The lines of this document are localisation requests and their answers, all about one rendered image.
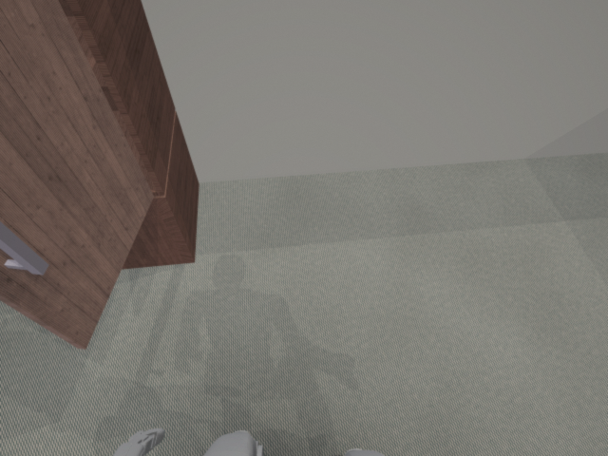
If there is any handle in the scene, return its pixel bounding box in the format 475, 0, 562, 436
0, 221, 48, 275

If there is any cupboard door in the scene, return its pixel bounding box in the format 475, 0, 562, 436
0, 0, 154, 350

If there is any robot left hand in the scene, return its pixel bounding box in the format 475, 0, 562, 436
113, 428, 164, 456

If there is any robot left thigh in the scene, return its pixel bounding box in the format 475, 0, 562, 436
203, 433, 263, 456

